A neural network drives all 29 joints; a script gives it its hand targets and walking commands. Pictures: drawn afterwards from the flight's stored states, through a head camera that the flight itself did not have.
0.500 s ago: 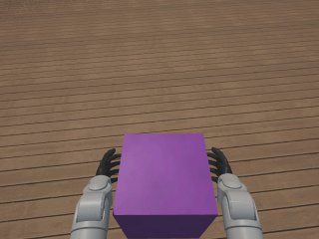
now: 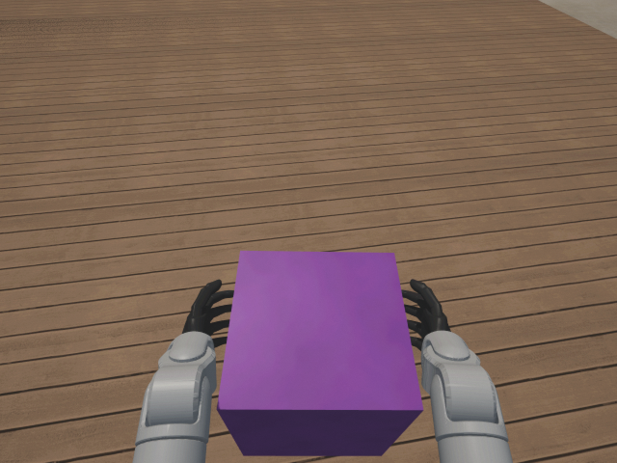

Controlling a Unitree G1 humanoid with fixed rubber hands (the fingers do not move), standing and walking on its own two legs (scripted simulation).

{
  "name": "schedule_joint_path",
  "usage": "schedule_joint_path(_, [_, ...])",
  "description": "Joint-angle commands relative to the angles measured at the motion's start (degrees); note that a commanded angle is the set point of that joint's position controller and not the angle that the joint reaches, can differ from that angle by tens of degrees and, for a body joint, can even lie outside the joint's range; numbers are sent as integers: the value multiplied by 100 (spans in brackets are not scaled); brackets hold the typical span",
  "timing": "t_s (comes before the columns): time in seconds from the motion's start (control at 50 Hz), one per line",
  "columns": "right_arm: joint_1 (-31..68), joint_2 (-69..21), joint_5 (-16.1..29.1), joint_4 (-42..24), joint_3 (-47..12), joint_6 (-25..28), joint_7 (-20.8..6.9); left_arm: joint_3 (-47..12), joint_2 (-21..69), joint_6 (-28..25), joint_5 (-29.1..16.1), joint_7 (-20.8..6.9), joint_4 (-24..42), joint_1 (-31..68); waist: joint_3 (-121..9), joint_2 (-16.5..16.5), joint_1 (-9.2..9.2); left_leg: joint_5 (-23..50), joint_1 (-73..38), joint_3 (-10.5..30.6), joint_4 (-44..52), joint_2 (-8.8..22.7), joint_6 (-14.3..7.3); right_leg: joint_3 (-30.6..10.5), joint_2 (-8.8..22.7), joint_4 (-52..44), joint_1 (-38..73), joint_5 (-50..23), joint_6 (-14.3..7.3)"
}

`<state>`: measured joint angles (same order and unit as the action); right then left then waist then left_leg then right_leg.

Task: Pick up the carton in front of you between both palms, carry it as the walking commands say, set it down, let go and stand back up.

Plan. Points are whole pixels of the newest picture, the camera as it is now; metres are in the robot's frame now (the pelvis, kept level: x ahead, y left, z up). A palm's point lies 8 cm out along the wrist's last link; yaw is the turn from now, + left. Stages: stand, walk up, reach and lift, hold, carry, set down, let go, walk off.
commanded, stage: carry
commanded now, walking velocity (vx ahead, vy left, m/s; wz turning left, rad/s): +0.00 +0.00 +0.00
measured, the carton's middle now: (315, 359) +0.29 +0.00 -0.04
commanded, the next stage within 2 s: hold in 1.38 s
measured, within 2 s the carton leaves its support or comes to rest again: neither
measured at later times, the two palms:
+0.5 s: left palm (210, 366) +0.25 +0.13 +0.03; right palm (453, 365) +0.25 -0.17 +0.03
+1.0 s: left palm (203, 396) +0.22 +0.13 +0.03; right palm (463, 394) +0.22 -0.17 +0.03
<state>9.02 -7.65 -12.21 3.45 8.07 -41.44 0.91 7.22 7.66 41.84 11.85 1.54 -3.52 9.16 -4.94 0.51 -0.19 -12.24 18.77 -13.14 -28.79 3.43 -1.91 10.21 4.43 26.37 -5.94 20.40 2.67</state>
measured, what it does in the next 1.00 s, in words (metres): shifts its weight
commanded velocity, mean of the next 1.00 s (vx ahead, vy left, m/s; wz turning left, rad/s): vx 0.00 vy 0.00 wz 0.00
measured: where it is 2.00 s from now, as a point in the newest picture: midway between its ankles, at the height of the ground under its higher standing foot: outside the picture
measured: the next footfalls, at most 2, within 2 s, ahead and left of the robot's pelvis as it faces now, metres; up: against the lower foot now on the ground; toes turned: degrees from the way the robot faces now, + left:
none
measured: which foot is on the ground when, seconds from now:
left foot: down 0.00-1.00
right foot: down 0.00-1.00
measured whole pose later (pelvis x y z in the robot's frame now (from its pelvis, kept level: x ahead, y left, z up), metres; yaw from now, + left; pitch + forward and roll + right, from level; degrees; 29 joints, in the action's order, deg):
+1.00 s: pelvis -0.07 -0.02 -0.01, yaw +0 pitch +1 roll +0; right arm 10.6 -7.9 -12.8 7.7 9.2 -42.0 0.9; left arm 8.7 7.9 42.4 12.7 1.3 -7.5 10.6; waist -4.9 0.4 -0.1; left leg -8.7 21.2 -12.2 -29.0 5.6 -1.1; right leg 10.8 2.4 30.0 -9.7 21.6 -1.1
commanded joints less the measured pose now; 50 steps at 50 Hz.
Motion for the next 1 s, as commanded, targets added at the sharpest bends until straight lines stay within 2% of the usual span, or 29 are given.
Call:
schedule_joint_path(0.0, [2032,-4663,1270,-396,-3248,137,-1076,-3173,4690,-175,-1277,-1139,356,1976,-1805,-22,-14,4468,-1583,621,-252,626,-131,-215,355,-50,164,-3645,9])
schedule_joint_path(0.04, [2030,-4643,1261,-398,-3251,131,-1070,-3127,4655,-174,-1255,-1131,341,1958,-1751,119,-18,3897,-1337,516,-241,540,-64,-224,447,50,313,-4188,-18])
schedule_joint_path(0.08, [2053,-4630,1251,-383,-3238,126,-1068,-3081,4634,-173,-1234,-1125,324,1971,-1667,178,-22,3557,-1231,444,-200,487,-14,-221,503,99,318,-4417,-42])
schedule_joint_path(0.2, [2071,-4625,1196,-214,-3139,125,-1065,-3010,4620,-177,-1204,-1133,224,2081,-1527,75,-19,3535,-1270,480,-233,580,-8,-254,510,42,112,-3970,-72])
schedule_joint_path(0.32, [2080,-4683,1170,-114,-3085,134,-1065,-2998,4667,-185,-1221,-1163,141,2168,-1437,206,-6,2345,-873,456,-393,589,35,-301,663,72,187,-4130,-197])
schedule_joint_path(0.36, [2219,-4729,1225,-208,-3154,141,-1076,-3053,4729,-199,-1266,-1165,213,2265,-1352,207,-6,2120,-875,453,-322,586,47,-283,674,101,18,-3787,-264])
schedule_joint_path(0.46, [2338,-4736,1289,-216,-3222,143,-1098,-3085,4756,-193,-1285,-1151,248,2331,-1296,59,-4,2199,-946,535,-239,661,19,-291,541,15,-210,-2684,-284])
schedule_joint_path(0.62, [2351,-4755,1209,17,-3062,118,-1135,-2985,4781,-154,-1210,-1168,59,2367,-1129,-12,6,1646,-857,619,-20,673,34,-410,505,-179,-462,-1748,-351])
schedule_joint_path(0.78, [2459,-4858,1194,121,-2998,108,-1174,-2972,4896,-143,-1214,-1213,-45,2512,-1053,-21,9,1314,-824,669,130,676,45,-487,491,-302,-661,-1202,-400])
schedule_joint_path(0.98, [2510,-4910,1231,125,-2999,93,-1204,-2984,4945,-121,-1220,-1231,-51,2537,-1103,-46,7,1253,-821,706,213,687,50,-526,478,-315,-747,-984,-433])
